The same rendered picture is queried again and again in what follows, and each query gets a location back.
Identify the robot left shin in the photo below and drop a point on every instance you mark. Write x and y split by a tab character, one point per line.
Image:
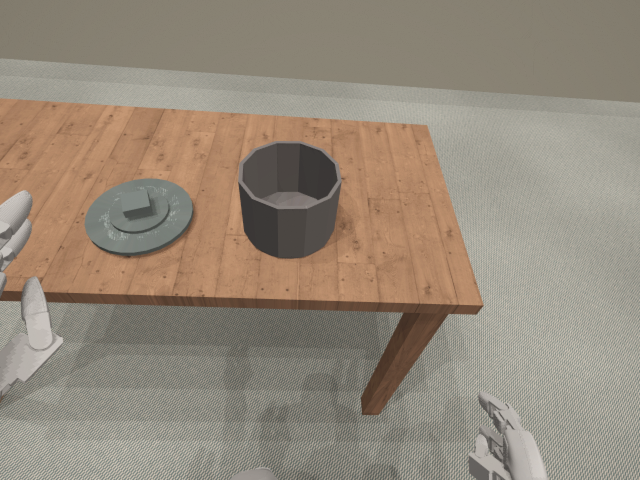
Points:
263	468

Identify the knob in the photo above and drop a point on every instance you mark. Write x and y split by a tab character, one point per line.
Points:
136	203

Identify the lid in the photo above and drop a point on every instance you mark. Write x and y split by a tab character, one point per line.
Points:
109	230

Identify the robot left hand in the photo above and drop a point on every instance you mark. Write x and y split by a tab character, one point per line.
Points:
23	356

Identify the robot right hand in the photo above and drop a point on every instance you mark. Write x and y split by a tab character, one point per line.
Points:
516	455

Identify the pot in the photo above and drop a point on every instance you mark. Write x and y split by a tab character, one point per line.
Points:
289	193

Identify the table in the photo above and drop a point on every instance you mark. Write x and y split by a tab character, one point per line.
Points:
396	244

